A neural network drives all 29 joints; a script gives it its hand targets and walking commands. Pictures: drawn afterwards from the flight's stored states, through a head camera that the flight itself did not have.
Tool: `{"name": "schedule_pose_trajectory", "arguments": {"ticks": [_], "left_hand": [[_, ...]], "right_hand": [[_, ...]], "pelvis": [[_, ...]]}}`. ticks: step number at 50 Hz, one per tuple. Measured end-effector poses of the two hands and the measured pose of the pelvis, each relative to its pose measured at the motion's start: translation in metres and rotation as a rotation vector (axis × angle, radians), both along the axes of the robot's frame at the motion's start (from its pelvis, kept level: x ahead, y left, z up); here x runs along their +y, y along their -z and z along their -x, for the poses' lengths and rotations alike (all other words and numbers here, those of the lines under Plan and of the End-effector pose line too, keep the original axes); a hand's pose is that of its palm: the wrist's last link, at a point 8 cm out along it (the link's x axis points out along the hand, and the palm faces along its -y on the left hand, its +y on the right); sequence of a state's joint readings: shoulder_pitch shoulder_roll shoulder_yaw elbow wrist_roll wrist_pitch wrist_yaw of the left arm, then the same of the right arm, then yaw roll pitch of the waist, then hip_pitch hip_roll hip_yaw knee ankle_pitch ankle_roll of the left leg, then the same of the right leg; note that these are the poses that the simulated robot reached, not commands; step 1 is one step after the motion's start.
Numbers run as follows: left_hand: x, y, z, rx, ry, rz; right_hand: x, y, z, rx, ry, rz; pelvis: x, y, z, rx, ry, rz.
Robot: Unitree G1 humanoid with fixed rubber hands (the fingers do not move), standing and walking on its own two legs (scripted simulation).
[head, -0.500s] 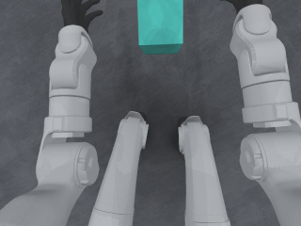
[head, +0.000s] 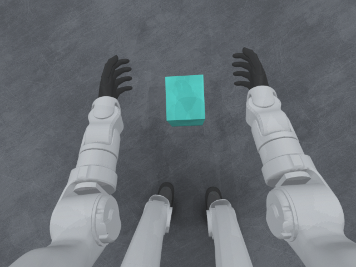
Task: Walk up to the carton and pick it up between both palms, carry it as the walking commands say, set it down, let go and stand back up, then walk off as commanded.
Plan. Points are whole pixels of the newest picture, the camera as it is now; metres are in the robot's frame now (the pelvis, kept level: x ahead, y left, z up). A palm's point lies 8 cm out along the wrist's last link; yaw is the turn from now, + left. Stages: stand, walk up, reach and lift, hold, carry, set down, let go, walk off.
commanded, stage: let go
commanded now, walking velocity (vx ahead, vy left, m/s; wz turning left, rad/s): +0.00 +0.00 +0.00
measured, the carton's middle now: (185, 103) +0.53 +0.05 -0.57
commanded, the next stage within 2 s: stand in 1.22 s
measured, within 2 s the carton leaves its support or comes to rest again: neither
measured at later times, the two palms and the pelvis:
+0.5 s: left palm (54, 177) +0.29 +0.23 -0.01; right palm (315, 170) +0.33 -0.19 -0.04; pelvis +0.07 -0.01 +0.08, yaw +0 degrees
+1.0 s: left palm (28, 265) +0.17 +0.24 +0.01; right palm out of the picture +0.23 -0.22 +0.03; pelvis +0.04 +0.00 +0.10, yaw +4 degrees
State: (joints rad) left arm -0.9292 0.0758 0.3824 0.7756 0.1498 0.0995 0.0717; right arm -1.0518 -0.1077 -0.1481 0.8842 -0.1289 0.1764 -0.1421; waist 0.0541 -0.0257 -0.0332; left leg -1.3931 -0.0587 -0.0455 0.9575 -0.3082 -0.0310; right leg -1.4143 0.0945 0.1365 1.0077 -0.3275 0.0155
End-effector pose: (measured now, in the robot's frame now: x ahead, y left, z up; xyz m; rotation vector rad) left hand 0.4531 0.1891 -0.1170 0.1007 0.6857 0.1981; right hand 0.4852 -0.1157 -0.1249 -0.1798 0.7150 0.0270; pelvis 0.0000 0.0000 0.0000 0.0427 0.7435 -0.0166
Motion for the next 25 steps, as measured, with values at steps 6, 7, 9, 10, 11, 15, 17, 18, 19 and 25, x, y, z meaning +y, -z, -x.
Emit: {"name": "schedule_pose_trajectory", "arguments": {"ticks": [6, 7, 9, 10, 11, 15, 17, 18, 19, 25], "left_hand": [[0.022, 0.002, 0.041, 0.109, 0.008, 0.004], [0.025, -0.003, 0.049, 0.107, 0.013, 0.007], [0.028, -0.016, 0.064, 0.11, 0.021, 0.022], [0.03, -0.023, 0.072, 0.117, 0.026, 0.023], [0.032, -0.03, 0.079, 0.126, 0.029, 0.018], [0.04, -0.059, 0.094, 0.13, 0.041, -0.013], [0.041, -0.071, 0.1, 0.12, 0.052, -0.02], [0.04, -0.076, 0.104, 0.121, 0.06, -0.02], [0.038, -0.08, 0.11, 0.124, 0.065, -0.019], [0.037, -0.107, 0.16, 0.157, 0.036, -0.037]], "right_hand": [[-0.013, -0.001, 0.046, 0.047, 0.078, 0.038], [-0.017, -0.006, 0.053, 0.042, 0.094, 0.042], [-0.026, -0.02, 0.066, 0.033, 0.12, 0.052], [-0.03, -0.027, 0.073, 0.034, 0.131, 0.058], [-0.034, -0.033, 0.078, 0.038, 0.139, 0.059], [-0.041, -0.058, 0.087, 0.025, 0.133, 0.038], [-0.043, -0.068, 0.091, 0.013, 0.122, 0.019], [-0.045, -0.072, 0.094, 0.008, 0.118, 0.011], [-0.047, -0.076, 0.099, 0.007, 0.115, 0.004], [-0.072, -0.086, 0.158, 0.073, 0.125, -0.006]], "pelvis": [[0.005, -0.019, -0.026, -0.009, 0.002, 0.005], [0.006, -0.022, -0.03, -0.018, 0.002, 0.008], [0.007, -0.03, -0.038, -0.032, -0.004, 0.015], [0.008, -0.034, -0.043, -0.034, -0.009, 0.019], [0.009, -0.037, -0.047, -0.037, -0.012, 0.022], [0.008, -0.049, -0.059, -0.088, -0.012, 0.019], [0.007, -0.054, -0.063, -0.118, -0.01, 0.015], [0.006, -0.057, -0.064, -0.131, -0.01, 0.015], [0.005, -0.06, -0.066, -0.144, -0.011, 0.014], [-0.006, -0.079, -0.072, -0.217, -0.01, 0.01]]}}
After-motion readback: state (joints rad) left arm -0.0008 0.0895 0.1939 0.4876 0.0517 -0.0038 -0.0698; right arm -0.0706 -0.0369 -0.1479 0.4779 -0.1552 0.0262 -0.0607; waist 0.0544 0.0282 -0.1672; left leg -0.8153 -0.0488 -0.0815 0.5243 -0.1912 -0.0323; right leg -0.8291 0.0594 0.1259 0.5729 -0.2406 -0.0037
